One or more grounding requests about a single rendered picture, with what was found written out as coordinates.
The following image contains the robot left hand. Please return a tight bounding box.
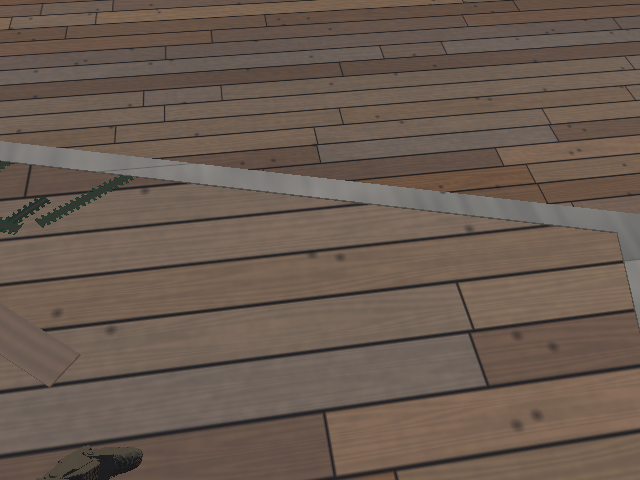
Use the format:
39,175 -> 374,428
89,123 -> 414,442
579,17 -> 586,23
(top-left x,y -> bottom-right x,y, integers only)
36,445 -> 143,480

